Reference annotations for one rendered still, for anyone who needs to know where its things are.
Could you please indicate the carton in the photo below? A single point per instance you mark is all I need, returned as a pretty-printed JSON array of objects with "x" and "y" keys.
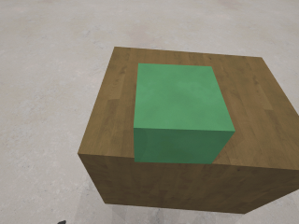
[{"x": 180, "y": 114}]

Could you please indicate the pedestal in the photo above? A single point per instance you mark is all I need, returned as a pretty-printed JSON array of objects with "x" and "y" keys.
[{"x": 258, "y": 165}]

